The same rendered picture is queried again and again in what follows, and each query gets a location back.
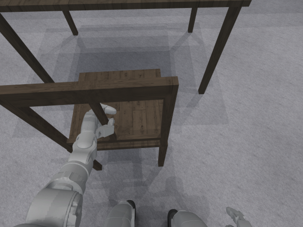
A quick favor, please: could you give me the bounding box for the robot left hand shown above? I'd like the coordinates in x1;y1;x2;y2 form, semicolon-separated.
80;103;116;139

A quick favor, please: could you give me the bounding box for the left robot foot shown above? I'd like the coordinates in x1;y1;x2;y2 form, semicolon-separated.
127;200;136;219

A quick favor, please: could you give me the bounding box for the left robot thigh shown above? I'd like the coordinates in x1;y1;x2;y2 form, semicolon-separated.
102;204;135;227

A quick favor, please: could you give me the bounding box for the left robot forearm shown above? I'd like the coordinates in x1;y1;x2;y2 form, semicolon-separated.
26;132;97;224

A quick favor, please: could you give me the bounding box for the table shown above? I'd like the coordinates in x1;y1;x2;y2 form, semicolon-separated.
0;0;252;94

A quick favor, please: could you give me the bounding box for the left robot upper arm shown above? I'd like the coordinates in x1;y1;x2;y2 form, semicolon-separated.
14;188;83;227

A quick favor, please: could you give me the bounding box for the robot right hand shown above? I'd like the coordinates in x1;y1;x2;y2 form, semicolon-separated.
225;207;252;227

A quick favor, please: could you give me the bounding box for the chair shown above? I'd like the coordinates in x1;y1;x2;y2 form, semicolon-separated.
0;69;179;171

